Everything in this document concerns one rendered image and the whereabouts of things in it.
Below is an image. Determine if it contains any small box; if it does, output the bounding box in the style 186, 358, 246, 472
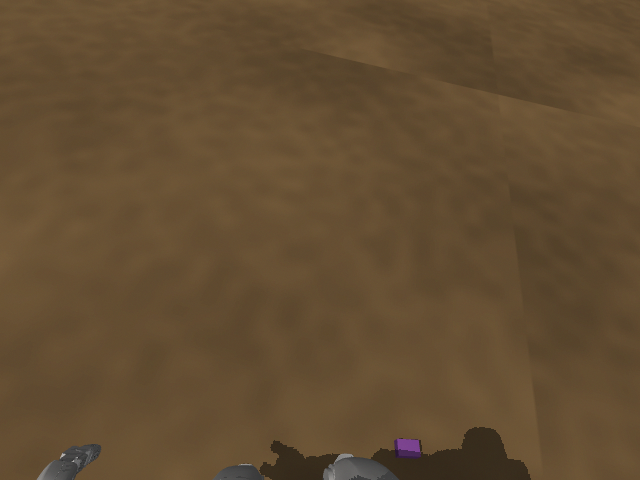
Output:
394, 439, 421, 459

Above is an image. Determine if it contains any left robot hand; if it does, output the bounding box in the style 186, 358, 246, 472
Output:
37, 444, 101, 480

